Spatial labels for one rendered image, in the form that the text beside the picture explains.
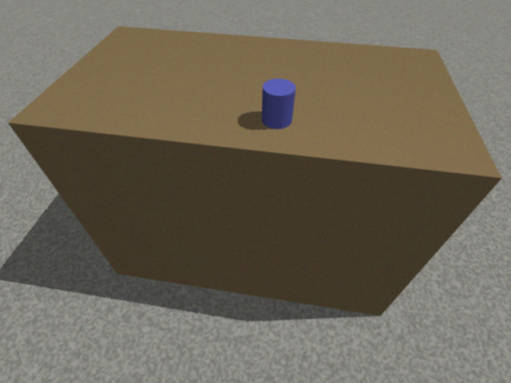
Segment can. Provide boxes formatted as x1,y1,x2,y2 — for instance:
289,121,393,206
262,78,295,129

